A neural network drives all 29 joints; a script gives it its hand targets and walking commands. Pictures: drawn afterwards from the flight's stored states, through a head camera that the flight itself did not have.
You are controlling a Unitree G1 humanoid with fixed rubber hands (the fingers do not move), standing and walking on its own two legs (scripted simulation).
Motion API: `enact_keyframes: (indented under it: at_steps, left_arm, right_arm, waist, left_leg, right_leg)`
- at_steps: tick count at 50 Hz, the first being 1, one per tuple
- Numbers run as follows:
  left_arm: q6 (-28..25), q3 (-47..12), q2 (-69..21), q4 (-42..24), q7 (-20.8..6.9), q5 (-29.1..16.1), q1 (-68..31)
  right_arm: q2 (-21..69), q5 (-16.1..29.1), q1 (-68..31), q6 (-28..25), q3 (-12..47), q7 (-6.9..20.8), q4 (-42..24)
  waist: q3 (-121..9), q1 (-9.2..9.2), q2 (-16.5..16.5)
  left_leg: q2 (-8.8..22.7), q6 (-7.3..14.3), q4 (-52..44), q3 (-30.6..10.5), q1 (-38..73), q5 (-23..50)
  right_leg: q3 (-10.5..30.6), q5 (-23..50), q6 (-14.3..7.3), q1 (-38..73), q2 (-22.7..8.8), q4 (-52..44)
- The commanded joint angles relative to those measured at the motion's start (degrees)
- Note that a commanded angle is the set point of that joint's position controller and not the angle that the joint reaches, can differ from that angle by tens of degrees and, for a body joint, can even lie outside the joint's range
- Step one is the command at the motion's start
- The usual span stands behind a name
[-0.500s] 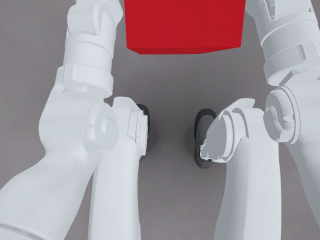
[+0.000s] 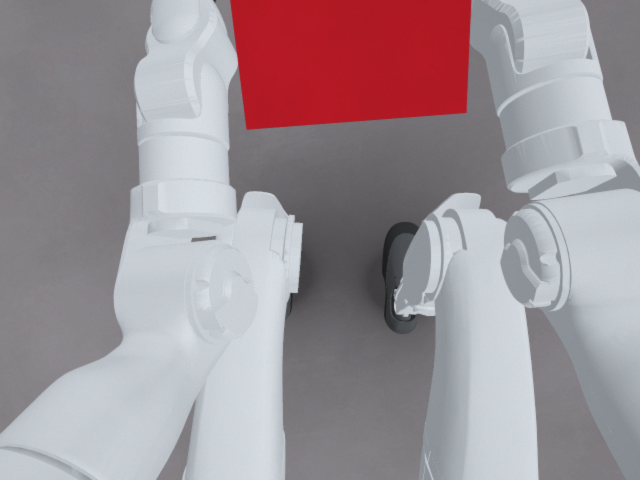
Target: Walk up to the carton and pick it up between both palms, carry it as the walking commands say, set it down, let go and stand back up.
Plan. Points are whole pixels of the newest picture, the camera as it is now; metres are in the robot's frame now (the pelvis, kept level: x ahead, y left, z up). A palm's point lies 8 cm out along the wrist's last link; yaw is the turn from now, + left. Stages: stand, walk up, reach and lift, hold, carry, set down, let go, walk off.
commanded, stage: reach and lift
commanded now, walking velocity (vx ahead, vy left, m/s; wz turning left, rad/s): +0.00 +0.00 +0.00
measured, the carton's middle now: out of the picture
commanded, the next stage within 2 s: none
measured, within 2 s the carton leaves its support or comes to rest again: neither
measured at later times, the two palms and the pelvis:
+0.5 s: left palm out of the picture +0.51 +0.14 -0.03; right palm out of the picture +0.54 -0.12 -0.04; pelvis -0.01 +0.00 +0.05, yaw +0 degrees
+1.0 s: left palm out of the picture +0.49 +0.14 +0.04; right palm out of the picture +0.52 -0.12 +0.03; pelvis +0.00 +0.00 +0.10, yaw +0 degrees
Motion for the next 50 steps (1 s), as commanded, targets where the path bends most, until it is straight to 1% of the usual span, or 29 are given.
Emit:
enact_keyframes:
  at_steps: [1,2,4,6,12,15,16,17,20,21,22,24,26,27,28,29,30,31,33,34,36,38,39,40,41,42,46,49,50]
  left_arm:
    - [2.6,-36.2,-62.2,-6.2,-15.0,-7.3,-43.5]
    - [2.9,-35.2,-63.4,-3.2,-15.1,-6.4,-42.5]
    - [3.3,-30.8,-62.7,2.3,-15.5,-3.2,-39.1]
    - [3.7,-28.1,-63.9,7.0,-16.0,-1.0,-36.4]
    - [3.4,-28.9,-63.7,2.6,-16.8,-0.8,-35.9]
    - [3.1,-34.5,-66.8,-3.6,-16.1,-4.4,-37.1]
    - [3.1,-37.0,-66.7,-7.4,-15.5,-5.5,-38.3]
    - [3.3,-39.0,-66.3,-10.7,-15.3,-7.0,-40.4]
    - [4.3,-42.3,-64.4,-9.6,-14.7,-8.5,-37.0]
    - [4.5,-42.3,-65.1,-10.8,-14.6,-8.5,-38.2]
    - [5.1,-40.7,-65.6,-5.3,-14.6,-7.4,-35.7]
    - [5.3,-39.3,-65.9,-6.3,-14.7,-7.2,-37.1]
    - [5.1,-36.0,-65.1,-3.5,-15.1,-5.3,-36.9]
    - [5.5,-34.5,-65.7,1.2,-15.4,-3.8,-34.3]
    - [5.2,-32.9,-65.2,1.5,-15.8,-2.9,-33.5]
    - [5.3,-31.8,-66.6,4.1,-16.2,-2.1,-33.4]
    - [5.1,-30.3,-65.7,5.1,-16.4,-1.0,-31.7]
    - [5.3,-28.3,-65.5,8.2,-16.7,0.6,-30.2]
    - [5.2,-26.6,-65.4,9.7,-17.5,2.7,-27.0]
    - [4.8,-27.3,-66.9,8.3,-17.7,2.4,-27.0]
    - [4.9,-28.2,-67.4,6.7,-17.9,2.4,-26.2]
    - [4.1,-31.6,-68.2,-1.3,-17.6,-0.4,-27.9]
    - [4.0,-34.7,-68.6,-2.7,-17.2,-1.6,-28.3]
    - [3.6,-37.3,-68.6,-7.1,-16.7,-3.7,-30.2]
    - [3.9,-38.8,-68.9,-5.8,-16.6,-4.4,-30.2]
    - [3.4,-42.1,-68.2,-11.7,-16.1,-6.0,-31.8]
    - [4.5,-45.7,-65.9,-12.8,-14.9,-8.8,-34.1]
    - [5.2,-44.5,-66.3,-8.0,-14.9,-7.7,-29.2]
    - [5.3,-44.1,-68.1,-8.5,-14.8,-8.3,-30.6]
  right_arm:
    - [63.4,7.7,-42.6,-5.1,17.2,14.4,-22.9]
    - [64.1,6.7,-41.0,-5.0,15.7,14.8,-20.8]
    - [64.7,5.3,-41.5,-5.0,13.3,15.1,-19.9]
    - [63.8,2.5,-38.8,-4.8,10.7,15.6,-15.5]
    - [65.1,1.0,-37.2,-4.5,10.5,16.8,-17.7]
    - [66.9,3.3,-40.0,-4.9,15.2,16.2,-24.3]
    - [67.2,4.8,-40.0,-4.8,16.5,16.1,-26.1]
    - [66.5,6.3,-42.7,-4.8,18.9,15.3,-31.0]
    - [67.6,7.6,-40.3,-3.4,22.1,14.3,-30.4]
    - [66.0,7.6,-39.7,-3.0,22.2,14.2,-30.3]
    - [66.1,7.5,-40.9,-3.0,21.2,14.3,-28.3]
    - [66.0,6.4,-40.3,-2.5,19.5,14.5,-27.0]
    - [67.8,5.6,-39.1,-1.8,17.7,15.0,-21.8]
    - [68.3,4.5,-38.3,-1.9,15.8,15.2,-20.7]
    - [70.0,3.8,-36.1,-1.4,15.2,15.5,-17.9]
    - [70.4,2.4,-34.0,-1.5,13.1,15.8,-14.7]
    - [71.7,1.5,-32.7,-1.3,12.5,16.1,-13.6]
    - [70.2,0.3,-33.4,-1.7,11.1,16.3,-13.9]
    - [72.6,-0.7,-30.7,-1.6,11.3,16.7,-12.7]
    - [71.2,-1.2,-29.9,-2.0,10.8,16.7,-13.4]
    - [71.0,-2.0,-29.6,-2.0,11.5,17.2,-15.3]
    - [72.2,-1.0,-29.4,-2.4,14.4,16.8,-20.9]
    - [72.3,0.8,-30.9,-2.9,16.0,16.7,-23.0]
    - [73.4,2.3,-31.4,-2.9,18.5,16.0,-25.3]
    - [71.7,3.1,-32.4,-3.1,19.2,15.5,-27.0]
    - [72.6,4.2,-32.0,-3.1,21.5,14.9,-29.6]
    - [71.0,5.0,-33.7,-1.7,23.4,13.8,-27.9]
    - [70.8,4.3,-30.7,-1.5,22.5,13.4,-27.4]
    - [70.6,4.4,-31.1,-1.5,21.1,13.6,-25.6]
  waist:
    - [-124.6,-3.28,-1.9]
    - [-121.1,-4.26,-1.6]
    - [-113.4,-2.5,-2.1]
    - [-108.9,-3.39,-1.9]
    - [-116.3,-3.44,-2.2]
    - [-131.0,-3.06,-3.5]
    - [-135.7,-3.76,-2.0]
    - [-143.1,-3.08,-1.8]
    - [-140.8,-2.82,-4.4]
    - [-140.2,-3.0,-3.1]
    - [-132.3,-1.87,-3.5]
    - [-127.5,-3.18,-3.2]
    - [-120.8,-1.02,-3.7]
    - [-115.8,-2.45,-3.9]
    - [-114.8,-0.71,-4.1]
    - [-111.8,-2.53,-3.9]
    - [-110.8,-0.85,-4.7]
    - [-107.2,-1.47,-4.6]
    - [-107.5,-0.11,-5.5]
    - [-107.6,-1.58,-4.4]
    - [-109.5,-1.14,-4.5]
    - [-120.6,-1.61,-5.9]
    - [-124.4,-1.63,-4.2]
    - [-130.6,-1.12,-5.2]
    - [-130.8,-1.75,-4.5]
    - [-137.1,-1.28,-4.3]
    - [-137.4,-2.41,-5.4]
    - [-130.3,-2.84,-6.1]
    - [-127.7,-2.99,-4.4]
  left_leg:
    - [-6.0,1.4,-10.7,9.2,36.9,14.2]
    - [-5.9,1.2,-11.0,9.6,35.6,12.8]
    - [-5.8,1.9,-12.5,9.5,32.4,9.3]
    - [-5.8,1.8,-13.9,9.2,30.1,6.0]
    - [-6.1,1.2,-15.6,9.2,34.0,11.2]
    - [-7.0,0.9,-15.2,9.2,40.2,16.9]
    - [-6.9,0.7,-15.2,8.9,44.3,19.2]
    - [-7.0,0.5,-14.8,9.4,46.7,21.1]
    - [-6.8,0.8,-16.5,8.7,46.5,21.6]
    - [-6.8,0.5,-16.2,9.3,45.9,20.4]
    - [-6.7,1.1,-17.5,9.1,44.4,16.5]
    - [-6.4,1.3,-19.2,8.7,44.8,12.8]
    - [-6.3,1.5,-20.1,9.4,40.1,8.2]
    - [-6.2,2.0,-21.5,9.0,39.3,6.5]
    - [-6.2,2.1,-21.7,9.3,38.2,6.1]
    - [-6.3,1.8,-21.6,9.4,36.2,4.9]
    - [-6.3,1.9,-22.3,9.5,36.6,5.2]
    - [-5.9,2.2,-23.1,9.5,34.7,3.5]
    - [-6.1,2.2,-23.8,9.3,34.3,5.8]
    - [-6.3,1.8,-23.8,9.4,34.8,7.8]
    - [-6.7,1.5,-25.2,9.4,37.6,10.2]
    - [-6.9,1.4,-25.0,8.5,43.1,15.1]
    - [-6.8,1.2,-25.0,8.5,45.9,17.4]
    - [-7.1,1.0,-24.4,8.5,47.9,19.0]
    - [-6.9,1.0,-24.9,8.7,48.3,19.1]
    - [-7.1,0.9,-24.3,8.5,51.1,21.6]
    - [-6.4,0.8,-25.8,7.9,54.3,16.4]
    - [-6.2,1.1,-28.3,7.6,54.1,15.4]
    - [-6.5,0.9,-29.2,7.9,54.6,12.8]
  right_leg:
    - [4.1,18.5,3.6,42.4,10.0,-15.1]
    - [3.9,16.8,3.7,40.7,10.0,-16.1]
    - [5.0,12.8,3.8,39.3,9.6,-18.3]
    - [4.9,9.8,3.4,36.8,9.5,-19.4]
    - [4.3,15.2,3.6,41.9,9.8,-20.2]
    - [3.4,21.6,3.7,48.3,10.7,-19.2]
    - [3.5,23.1,3.8,49.6,10.7,-19.3]
    - [4.6,25.5,3.7,55.6,10.9,-19.7]
    - [4.5,27.4,4.5,56.5,11.0,-20.3]
    - [5.9,25.7,4.2,57.4,10.7,-21.4]
    - [5.5,20.6,4.3,53.1,10.6,-22.2]
    - [5.8,16.8,4.2,53.1,10.0,-24.4]
    - [7.2,11.0,4.2,50.8,9.7,-26.3]
    - [6.3,10.1,4.2,49.4,9.7,-27.0]
    - [7.0,8.6,4.3,48.9,9.6,-27.5]
    - [6.6,7.9,4.1,47.2,9.5,-28.0]
    - [6.6,8.2,4.2,46.9,9.6,-28.4]
    - [6.3,6.2,4.2,46.0,9.5,-29.0]
    - [6.5,8.9,4.6,47.1,9.4,-29.4]
    - [7.0,11.5,4.4,48.7,9.6,-30.3]
    - [5.5,14.4,4.5,49.2,10.2,-29.9]
    - [5.8,19.9,4.1,55.4,10.7,-29.6]
    - [5.0,22.1,4.3,56.7,10.9,-28.9]
    - [6.5,23.8,4.5,61.4,10.9,-29.3]
    - [6.3,24.2,4.5,62.4,11.1,-29.6]
    - [6.8,27.2,4.7,66.1,11.3,-29.1]
    - [6.8,20.5,4.5,65.0,11.1,-30.9]
    - [6.0,21.1,4.8,65.1,11.1,-32.5]
    - [6.5,17.1,4.5,63.7,10.9,-34.0]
